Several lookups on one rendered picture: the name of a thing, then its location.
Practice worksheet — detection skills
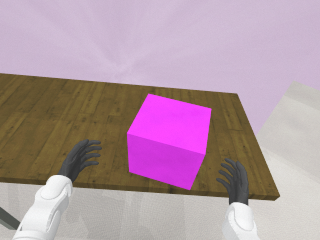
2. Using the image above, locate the right robot hand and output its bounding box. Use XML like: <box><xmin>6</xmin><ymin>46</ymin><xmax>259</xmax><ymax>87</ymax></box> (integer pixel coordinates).
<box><xmin>216</xmin><ymin>158</ymin><xmax>249</xmax><ymax>206</ymax></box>

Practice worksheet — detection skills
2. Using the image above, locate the carton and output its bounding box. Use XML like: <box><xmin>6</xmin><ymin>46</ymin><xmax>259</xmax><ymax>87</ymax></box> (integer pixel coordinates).
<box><xmin>127</xmin><ymin>94</ymin><xmax>212</xmax><ymax>190</ymax></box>

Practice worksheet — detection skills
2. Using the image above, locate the table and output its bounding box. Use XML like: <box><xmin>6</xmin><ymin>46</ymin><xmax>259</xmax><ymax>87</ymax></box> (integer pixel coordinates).
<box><xmin>0</xmin><ymin>73</ymin><xmax>280</xmax><ymax>230</ymax></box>

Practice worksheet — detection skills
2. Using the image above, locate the robot right forearm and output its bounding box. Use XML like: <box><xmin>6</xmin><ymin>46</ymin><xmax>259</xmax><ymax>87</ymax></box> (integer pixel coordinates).
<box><xmin>221</xmin><ymin>202</ymin><xmax>260</xmax><ymax>240</ymax></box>

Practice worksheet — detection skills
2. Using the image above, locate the left robot hand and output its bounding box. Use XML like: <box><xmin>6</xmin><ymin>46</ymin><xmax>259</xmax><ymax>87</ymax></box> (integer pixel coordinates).
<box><xmin>57</xmin><ymin>139</ymin><xmax>102</xmax><ymax>183</ymax></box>

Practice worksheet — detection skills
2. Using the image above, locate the robot left forearm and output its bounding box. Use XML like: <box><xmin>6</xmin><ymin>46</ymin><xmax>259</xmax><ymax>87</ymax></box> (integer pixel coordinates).
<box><xmin>12</xmin><ymin>175</ymin><xmax>73</xmax><ymax>240</ymax></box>

